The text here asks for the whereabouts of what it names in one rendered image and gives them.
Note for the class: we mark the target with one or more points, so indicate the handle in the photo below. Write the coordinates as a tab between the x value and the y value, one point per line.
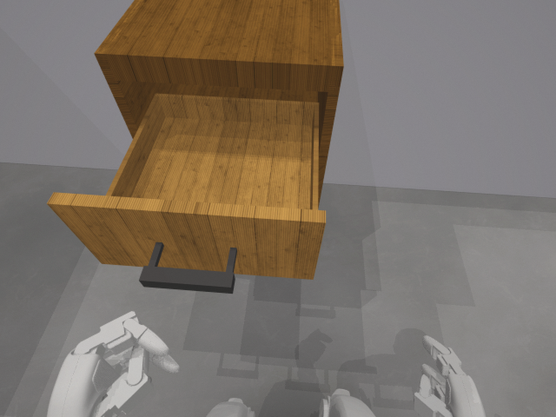
188	279

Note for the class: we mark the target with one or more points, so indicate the drawer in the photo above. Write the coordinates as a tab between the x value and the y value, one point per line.
204	174

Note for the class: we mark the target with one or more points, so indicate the right robot hand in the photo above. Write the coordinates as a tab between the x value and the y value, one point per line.
455	396

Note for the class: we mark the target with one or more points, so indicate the left robot hand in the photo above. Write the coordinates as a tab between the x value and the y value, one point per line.
85	376

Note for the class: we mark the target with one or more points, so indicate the robot right shin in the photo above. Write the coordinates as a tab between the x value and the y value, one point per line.
341	391

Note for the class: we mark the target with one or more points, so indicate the right robot thigh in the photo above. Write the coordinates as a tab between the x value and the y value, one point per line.
340	405

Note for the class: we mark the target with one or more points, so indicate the cabinet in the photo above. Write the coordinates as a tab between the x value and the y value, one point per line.
287	50

